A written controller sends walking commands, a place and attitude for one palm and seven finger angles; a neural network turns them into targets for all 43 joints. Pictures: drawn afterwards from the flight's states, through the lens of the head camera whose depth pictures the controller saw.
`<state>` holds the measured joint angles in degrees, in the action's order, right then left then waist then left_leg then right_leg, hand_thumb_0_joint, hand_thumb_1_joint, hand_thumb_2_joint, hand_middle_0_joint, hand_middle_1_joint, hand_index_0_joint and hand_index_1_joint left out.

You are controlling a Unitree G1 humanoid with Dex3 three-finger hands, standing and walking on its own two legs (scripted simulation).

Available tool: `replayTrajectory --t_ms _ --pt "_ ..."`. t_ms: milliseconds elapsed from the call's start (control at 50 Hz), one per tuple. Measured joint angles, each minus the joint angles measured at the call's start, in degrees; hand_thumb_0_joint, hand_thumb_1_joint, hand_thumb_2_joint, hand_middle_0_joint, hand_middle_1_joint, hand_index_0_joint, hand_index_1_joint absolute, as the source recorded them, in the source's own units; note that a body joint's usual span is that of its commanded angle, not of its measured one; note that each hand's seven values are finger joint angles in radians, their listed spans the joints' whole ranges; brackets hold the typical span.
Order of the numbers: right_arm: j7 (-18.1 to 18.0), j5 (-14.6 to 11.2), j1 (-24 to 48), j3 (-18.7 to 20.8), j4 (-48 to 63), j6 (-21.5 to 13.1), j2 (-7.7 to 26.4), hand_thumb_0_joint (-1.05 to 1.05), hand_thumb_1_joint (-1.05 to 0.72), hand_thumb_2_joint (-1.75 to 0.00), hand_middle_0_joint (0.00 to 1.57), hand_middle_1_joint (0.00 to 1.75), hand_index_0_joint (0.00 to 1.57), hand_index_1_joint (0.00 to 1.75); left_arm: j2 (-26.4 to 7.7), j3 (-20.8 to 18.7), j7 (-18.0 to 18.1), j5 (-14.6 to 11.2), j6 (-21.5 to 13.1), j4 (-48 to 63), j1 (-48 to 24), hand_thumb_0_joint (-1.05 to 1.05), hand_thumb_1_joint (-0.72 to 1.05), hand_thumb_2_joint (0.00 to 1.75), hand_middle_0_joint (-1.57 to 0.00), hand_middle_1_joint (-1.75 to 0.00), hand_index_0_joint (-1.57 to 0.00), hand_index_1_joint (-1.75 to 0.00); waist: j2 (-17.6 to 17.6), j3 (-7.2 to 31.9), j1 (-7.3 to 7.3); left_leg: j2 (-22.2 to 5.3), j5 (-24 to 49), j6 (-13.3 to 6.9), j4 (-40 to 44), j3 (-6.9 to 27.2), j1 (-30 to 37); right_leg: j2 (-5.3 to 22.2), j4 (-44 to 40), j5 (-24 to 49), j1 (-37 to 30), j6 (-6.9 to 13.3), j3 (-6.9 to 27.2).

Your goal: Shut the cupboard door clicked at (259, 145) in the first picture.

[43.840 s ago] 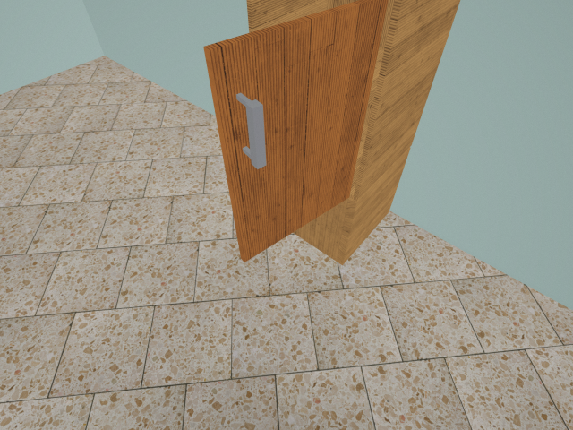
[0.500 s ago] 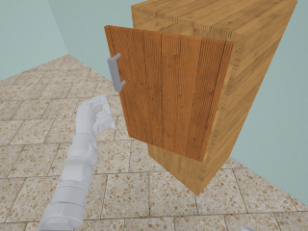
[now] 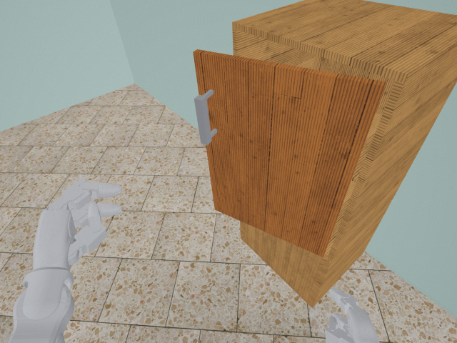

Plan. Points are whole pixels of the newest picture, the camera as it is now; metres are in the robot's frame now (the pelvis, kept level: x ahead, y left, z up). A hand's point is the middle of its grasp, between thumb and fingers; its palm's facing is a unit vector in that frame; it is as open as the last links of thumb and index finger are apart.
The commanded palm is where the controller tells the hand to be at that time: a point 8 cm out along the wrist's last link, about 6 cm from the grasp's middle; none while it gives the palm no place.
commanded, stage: draw the hand back to the body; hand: left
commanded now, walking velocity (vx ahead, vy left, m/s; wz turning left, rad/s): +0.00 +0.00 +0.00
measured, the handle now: (207, 117) +0.63 +0.13 +0.09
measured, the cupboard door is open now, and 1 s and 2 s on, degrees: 20 20 20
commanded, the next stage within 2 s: step back with the hand held close in 0.58 s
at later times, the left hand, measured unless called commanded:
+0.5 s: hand (56, 251) +0.19 +0.26 +0.15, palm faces +0.45 -0.80 -0.38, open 7.3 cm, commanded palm +0.14 +0.30 +0.17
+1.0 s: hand (50, 247) +0.19 +0.28 +0.15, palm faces +0.36 -0.79 -0.50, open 7.4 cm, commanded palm +0.14 +0.31 +0.17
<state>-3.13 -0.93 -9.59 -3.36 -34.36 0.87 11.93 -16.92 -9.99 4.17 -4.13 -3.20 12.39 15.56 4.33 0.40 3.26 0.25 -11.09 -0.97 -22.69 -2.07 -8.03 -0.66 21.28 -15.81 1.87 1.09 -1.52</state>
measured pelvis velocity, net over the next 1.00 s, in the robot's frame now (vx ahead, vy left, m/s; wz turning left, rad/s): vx -0.01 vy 0.02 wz -0.02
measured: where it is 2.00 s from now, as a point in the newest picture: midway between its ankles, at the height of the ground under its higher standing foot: outside the picture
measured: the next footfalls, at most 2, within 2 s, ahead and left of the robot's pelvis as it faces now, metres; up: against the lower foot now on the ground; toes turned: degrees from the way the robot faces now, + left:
none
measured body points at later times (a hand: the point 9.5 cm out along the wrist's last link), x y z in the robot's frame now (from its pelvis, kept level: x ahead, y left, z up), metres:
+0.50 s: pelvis +0.00 +0.00 +0.00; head -0.02 -0.03 +0.45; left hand +0.16 +0.30 +0.17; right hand +0.19 -0.22 -0.09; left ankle +0.02 +0.11 -0.74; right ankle -0.04 -0.10 -0.74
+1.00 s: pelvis -0.01 +0.02 -0.01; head +0.00 +0.00 +0.44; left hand +0.17 +0.32 +0.18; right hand +0.16 -0.23 -0.10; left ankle +0.02 +0.11 -0.74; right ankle -0.04 -0.10 -0.74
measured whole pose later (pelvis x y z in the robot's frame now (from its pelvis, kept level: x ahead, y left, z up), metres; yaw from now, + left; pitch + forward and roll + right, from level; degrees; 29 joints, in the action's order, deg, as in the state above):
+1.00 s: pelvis -0.01 +0.02 -0.01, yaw -1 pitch +1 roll -1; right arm -5.0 -1.5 -10.0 0.7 -33.4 2.1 14.7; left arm -23.9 -21.4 6.2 -4.4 -6.8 23.6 30.6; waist 3.9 0.9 1.1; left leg 0.0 -12.6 -2.2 -28.3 -3.4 -16.7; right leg -0.6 25.9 -16.3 10.5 -0.3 -0.3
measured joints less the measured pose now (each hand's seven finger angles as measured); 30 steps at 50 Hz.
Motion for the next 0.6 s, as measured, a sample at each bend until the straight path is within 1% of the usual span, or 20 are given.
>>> replayTrajectory --t_ms 100,260,300,380,480,600 --pt "-0.10 0.11 -1.34 0.64 -0.85 -0.57 0.36 0.01 -0.90 -0.90 0.20 0.30 0.21 0.30 -1.38 -3.85 0.52 -0.04 0.12 3.53 5.32 0.02 0.90 0.90 -0.58 -0.70 -0.58 -0.70 0.15 0.17 0.07 0.02 -0.57 -0.09 -0.48 -0.11 -0.03 0.04 0.02 -0.28 -0.14 -0.12 0.11" --pt "-0.48 -0.02 -2.69 2.25 -1.68 -2.42 1.44 0.01 -0.90 -0.90 0.20 0.30 0.20 0.30 -3.85 -10.40 1.38 -0.54 -1.29 7.51 12.89 0.02 0.90 0.90 -0.36 -0.47 -0.36 -0.47 0.18 0.75 0.26 -0.06 -1.23 -0.13 -1.27 -0.13 -0.42 -0.02 0.28 -0.65 0.00 -0.21 0.14" --pt "-0.66 -0.04 -2.76 2.60 -1.90 -2.97 1.86 0.01 -0.91 -0.90 0.20 0.30 0.20 0.30 -3.56 -10.75 1.72 -0.40 -1.40 7.29 12.83 0.02 0.90 0.90 -0.32 -0.42 -0.32 -0.42 0.24 0.52 0.60 -0.01 -1.18 -0.17 -1.33 0.01 -0.45 0.00 0.26 -0.62 -0.07 -0.24 -0.01" --pt "-1.06 0.07 -2.36 2.88 -2.40 -3.91 2.41 0.01 -0.91 -0.90 0.20 0.30 0.20 0.30 -2.02 -9.62 2.22 -0.04 -1.31 6.31 10.98 0.02 0.90 0.90 -0.26 -0.36 -0.26 -0.36 0.18 0.13 1.03 0.20 -0.79 -0.26 -1.13 0.28 -0.55 0.19 0.41 -0.54 0.08 -0.27 -0.31" --pt "-1.14 0.24 -1.59 2.60 -2.37 -4.61 1.72 0.01 -0.91 -0.90 0.20 0.30 0.20 0.30 -1.73 -8.41 1.95 0.03 -1.53 6.73 10.68 0.02 0.90 0.90 -0.23 -0.32 -0.22 -0.32 -0.50 0.28 0.62 0.04 -0.62 -0.11 -0.92 0.22 -0.46 0.04 0.35 -0.42 0.12 -0.12 -0.23" --pt "-0.89 0.26 -1.27 2.16 -1.71 -4.91 0.83 0.01 -0.90 -0.90 0.20 0.30 0.20 0.30 -2.85 -8.91 1.52 -0.15 -1.96 7.63 11.16 0.02 0.89 0.90 -0.22 -0.31 -0.21 -0.30 -0.63 0.34 0.15 -0.41 -0.83 0.13 -1.03 -0.05 -0.16 -0.38 -0.04 -0.20 -0.26 0.07 0.09"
